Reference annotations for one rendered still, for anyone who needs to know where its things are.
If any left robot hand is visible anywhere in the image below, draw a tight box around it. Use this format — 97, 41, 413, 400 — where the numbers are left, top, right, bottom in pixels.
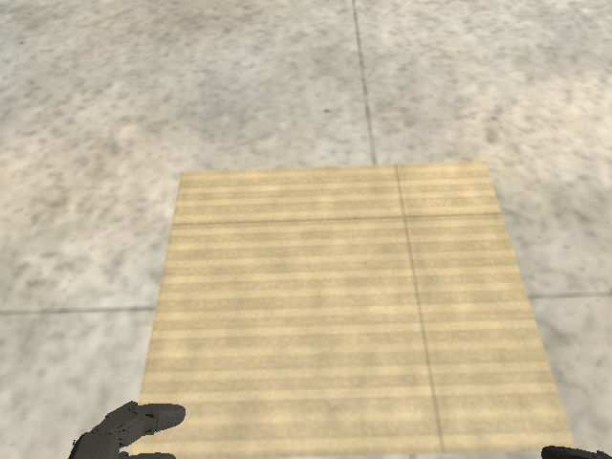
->
68, 401, 186, 459

